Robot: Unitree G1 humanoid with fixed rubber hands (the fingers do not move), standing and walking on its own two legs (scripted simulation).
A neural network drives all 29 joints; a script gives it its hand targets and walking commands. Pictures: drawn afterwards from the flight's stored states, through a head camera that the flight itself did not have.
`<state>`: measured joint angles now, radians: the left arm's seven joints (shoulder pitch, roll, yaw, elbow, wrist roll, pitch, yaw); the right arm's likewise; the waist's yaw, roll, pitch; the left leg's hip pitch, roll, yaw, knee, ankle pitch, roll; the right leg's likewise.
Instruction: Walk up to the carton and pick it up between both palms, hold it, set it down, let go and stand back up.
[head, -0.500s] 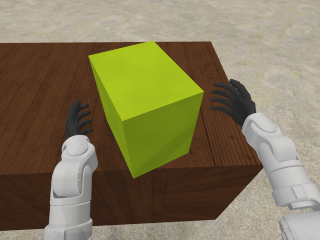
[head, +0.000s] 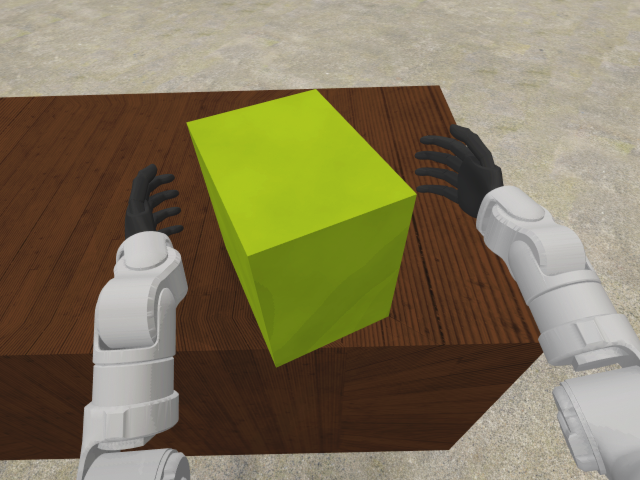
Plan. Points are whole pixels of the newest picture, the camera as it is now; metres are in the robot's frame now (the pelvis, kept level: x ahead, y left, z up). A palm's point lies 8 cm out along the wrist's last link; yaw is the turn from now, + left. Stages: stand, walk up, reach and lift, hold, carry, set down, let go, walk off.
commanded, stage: reach and lift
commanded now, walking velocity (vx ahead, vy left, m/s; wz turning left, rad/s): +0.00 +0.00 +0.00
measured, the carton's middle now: (296, 227) +0.45 +0.07 +0.05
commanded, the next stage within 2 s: none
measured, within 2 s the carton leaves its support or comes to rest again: neither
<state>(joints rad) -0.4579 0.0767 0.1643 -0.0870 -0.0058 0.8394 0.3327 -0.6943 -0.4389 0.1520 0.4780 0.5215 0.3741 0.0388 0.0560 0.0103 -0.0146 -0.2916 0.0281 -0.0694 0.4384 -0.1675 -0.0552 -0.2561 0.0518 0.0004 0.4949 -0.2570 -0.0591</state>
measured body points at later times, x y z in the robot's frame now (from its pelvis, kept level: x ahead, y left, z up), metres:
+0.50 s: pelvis +0.01 +0.00 +0.00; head +0.02 -0.01 +0.45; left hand +0.39 +0.23 +0.18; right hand +0.47 -0.13 +0.21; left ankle +0.04 +0.16 -0.74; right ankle +0.00 -0.08 -0.74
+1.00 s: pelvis +0.02 +0.01 +0.00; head +0.05 +0.00 +0.45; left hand +0.41 +0.22 +0.13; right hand +0.48 -0.14 +0.13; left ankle +0.04 +0.16 -0.74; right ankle +0.00 -0.08 -0.74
